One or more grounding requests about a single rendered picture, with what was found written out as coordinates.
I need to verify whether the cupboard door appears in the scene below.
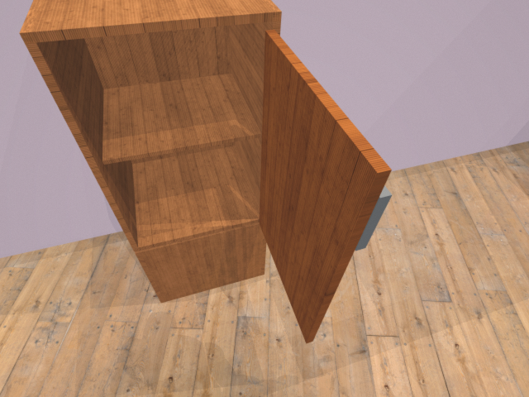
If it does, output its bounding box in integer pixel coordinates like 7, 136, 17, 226
260, 30, 391, 344

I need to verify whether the handle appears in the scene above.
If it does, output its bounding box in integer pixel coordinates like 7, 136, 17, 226
355, 186, 392, 251

